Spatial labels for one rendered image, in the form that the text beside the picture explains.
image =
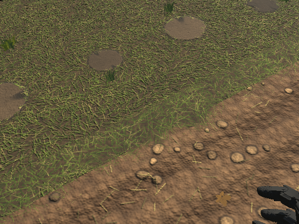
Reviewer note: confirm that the right robot hand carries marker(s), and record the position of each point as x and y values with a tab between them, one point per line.
287	196

